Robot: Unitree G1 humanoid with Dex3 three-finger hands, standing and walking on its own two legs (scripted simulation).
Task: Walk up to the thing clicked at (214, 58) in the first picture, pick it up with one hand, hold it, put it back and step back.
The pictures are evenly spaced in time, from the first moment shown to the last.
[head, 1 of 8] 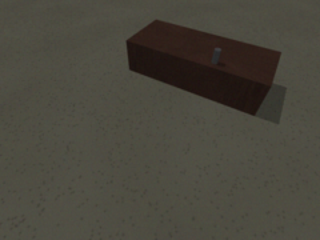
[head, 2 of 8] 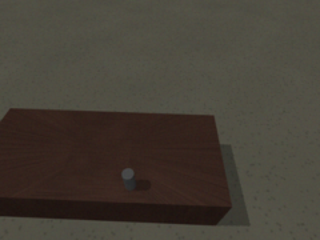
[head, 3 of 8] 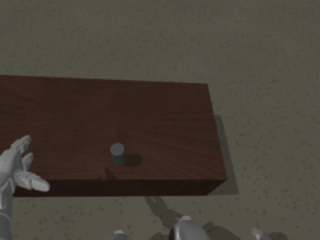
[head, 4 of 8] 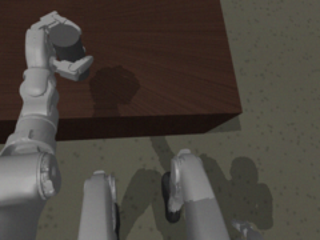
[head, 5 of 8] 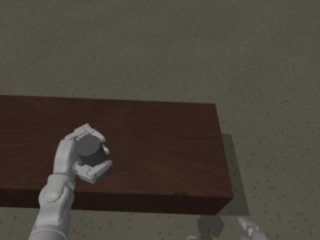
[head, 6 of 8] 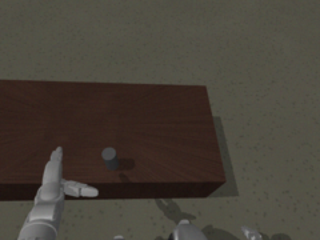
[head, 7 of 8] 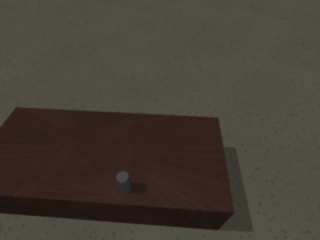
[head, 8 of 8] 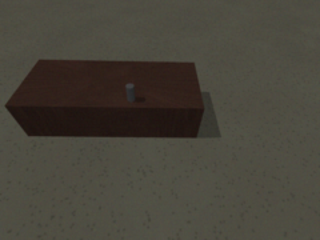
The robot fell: no
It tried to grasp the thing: yes
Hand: left
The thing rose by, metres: 0.39
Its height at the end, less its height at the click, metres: +0.00
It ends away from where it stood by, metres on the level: 0.03
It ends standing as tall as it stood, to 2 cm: yes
